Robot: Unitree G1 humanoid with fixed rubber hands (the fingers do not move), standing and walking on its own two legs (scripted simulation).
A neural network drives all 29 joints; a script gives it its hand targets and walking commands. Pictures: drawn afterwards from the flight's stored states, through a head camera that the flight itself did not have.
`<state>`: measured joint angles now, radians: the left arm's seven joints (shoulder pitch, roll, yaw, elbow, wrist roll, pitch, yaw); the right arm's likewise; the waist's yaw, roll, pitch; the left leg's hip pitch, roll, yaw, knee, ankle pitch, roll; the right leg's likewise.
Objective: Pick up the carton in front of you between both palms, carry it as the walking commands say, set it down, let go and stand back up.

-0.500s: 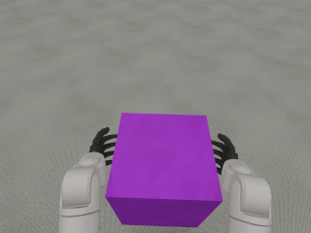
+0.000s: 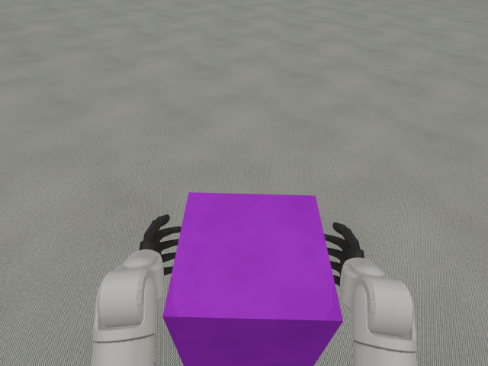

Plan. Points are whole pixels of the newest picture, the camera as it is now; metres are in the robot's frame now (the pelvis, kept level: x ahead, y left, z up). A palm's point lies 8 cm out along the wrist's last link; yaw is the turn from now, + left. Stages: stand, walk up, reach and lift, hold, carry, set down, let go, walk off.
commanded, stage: carry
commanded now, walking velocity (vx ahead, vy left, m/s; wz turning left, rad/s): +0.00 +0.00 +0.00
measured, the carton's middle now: (249, 287) +0.27 +0.00 +0.01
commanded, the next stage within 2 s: hold in 1.12 s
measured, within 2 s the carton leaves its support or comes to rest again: neither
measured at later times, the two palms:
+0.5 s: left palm (146, 283) +0.24 +0.16 +0.07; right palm (345, 293) +0.24 -0.14 +0.06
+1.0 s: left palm (148, 288) +0.25 +0.16 +0.04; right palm (340, 299) +0.24 -0.14 +0.04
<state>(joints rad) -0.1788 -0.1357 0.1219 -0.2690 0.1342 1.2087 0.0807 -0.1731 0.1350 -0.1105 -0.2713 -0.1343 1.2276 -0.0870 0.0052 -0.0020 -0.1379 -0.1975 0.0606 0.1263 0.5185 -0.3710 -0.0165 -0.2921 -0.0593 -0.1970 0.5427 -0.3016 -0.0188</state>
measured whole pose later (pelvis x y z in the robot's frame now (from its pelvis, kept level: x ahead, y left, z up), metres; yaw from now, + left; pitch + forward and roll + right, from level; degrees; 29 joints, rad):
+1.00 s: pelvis -0.05 +0.01 +0.00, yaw +0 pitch +2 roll +0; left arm -0.22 -0.14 0.18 0.18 0.24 0.69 0.02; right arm -0.21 0.14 -0.17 0.17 -0.24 0.71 -0.03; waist 0.00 0.00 -0.09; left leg -0.24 0.05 0.15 0.51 -0.30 0.01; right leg -0.33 -0.08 -0.19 0.50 -0.20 -0.01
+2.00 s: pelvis -0.10 -0.01 -0.03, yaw +6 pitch +9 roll +0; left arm -0.64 -0.19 0.56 0.60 0.45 0.32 -0.02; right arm -0.64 0.16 -0.51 0.62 -0.45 0.34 0.03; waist -0.01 0.03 0.13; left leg -0.61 -0.06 -0.11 0.78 -0.31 -0.02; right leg -0.66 0.05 0.05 0.75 -0.24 -0.01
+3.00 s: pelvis -0.14 -0.02 -0.28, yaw +10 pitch +44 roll +5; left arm -1.08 -0.06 0.48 0.70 0.14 0.22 0.16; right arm -1.13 -0.16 -0.36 0.80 -0.17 0.26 -0.01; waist -0.05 0.06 -0.03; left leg -2.00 -0.17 -0.05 1.79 -0.58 -0.08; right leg -2.07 0.11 0.09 1.79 -0.49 0.03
